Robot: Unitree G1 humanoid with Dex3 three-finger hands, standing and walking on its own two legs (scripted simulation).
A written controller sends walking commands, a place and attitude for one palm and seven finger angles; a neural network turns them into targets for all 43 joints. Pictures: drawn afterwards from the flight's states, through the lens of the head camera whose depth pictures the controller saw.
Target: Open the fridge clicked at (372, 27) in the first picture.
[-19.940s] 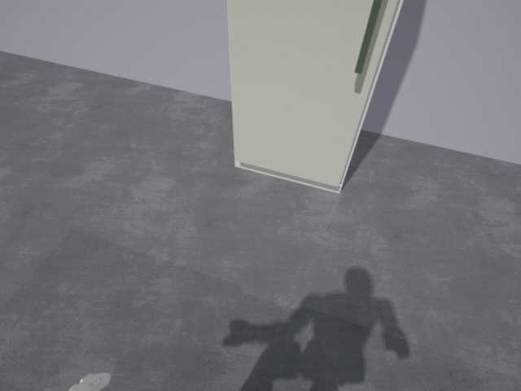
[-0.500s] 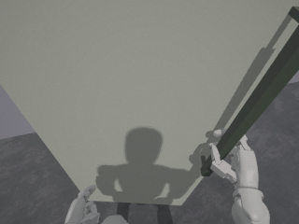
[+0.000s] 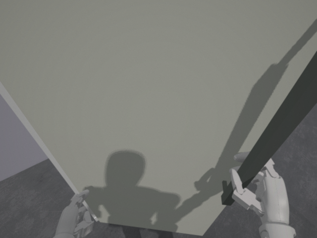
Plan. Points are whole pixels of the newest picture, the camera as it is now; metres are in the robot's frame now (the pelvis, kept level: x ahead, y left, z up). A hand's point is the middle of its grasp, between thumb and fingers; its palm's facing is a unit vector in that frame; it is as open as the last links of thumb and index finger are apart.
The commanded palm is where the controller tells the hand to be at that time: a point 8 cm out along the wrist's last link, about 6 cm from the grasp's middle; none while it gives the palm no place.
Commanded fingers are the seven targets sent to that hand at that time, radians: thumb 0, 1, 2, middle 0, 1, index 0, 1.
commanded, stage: walk backward, drawing the door open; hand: right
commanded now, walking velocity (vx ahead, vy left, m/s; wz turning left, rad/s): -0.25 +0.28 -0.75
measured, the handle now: (257, 145) +0.27 -0.16 +0.18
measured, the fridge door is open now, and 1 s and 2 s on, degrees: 42 79 73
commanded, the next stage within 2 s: stop walking and hold the door back in 0.84 s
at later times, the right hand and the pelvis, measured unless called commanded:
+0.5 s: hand out of the picture +0.07 -0.08 +0.10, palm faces +0.52 +0.81 -0.29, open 6.3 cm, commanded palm +0.02 -0.10 +0.08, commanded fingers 0.00 -0.90 -0.90 0.45 1.40 0.45 1.40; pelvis -0.07 +0.17 +0.01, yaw -22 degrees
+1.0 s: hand out of the picture -0.04 +0.02 +0.10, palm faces +0.75 +0.61 -0.25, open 6.2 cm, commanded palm -0.08 -0.02 +0.08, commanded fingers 0.00 -0.90 -0.90 0.45 1.40 0.45 1.40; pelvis -0.10 +0.31 +0.01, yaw -40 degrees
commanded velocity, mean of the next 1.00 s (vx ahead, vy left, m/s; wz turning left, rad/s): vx -0.22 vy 0.19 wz -0.62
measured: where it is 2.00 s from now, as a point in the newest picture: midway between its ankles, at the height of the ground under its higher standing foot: outside the picture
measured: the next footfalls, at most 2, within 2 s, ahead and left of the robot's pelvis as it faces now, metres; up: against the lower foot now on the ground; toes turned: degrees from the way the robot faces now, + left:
left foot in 0.28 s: +0.02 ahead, +0.21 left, +0.00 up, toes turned -11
right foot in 0.68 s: -0.14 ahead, +0.12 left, +0.00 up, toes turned -35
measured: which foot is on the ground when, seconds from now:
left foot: up 0.00-0.26, down 0.28-0.68, up 0.70-1.00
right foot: down 0.00-0.30, up 0.32-0.66, down 0.68-1.00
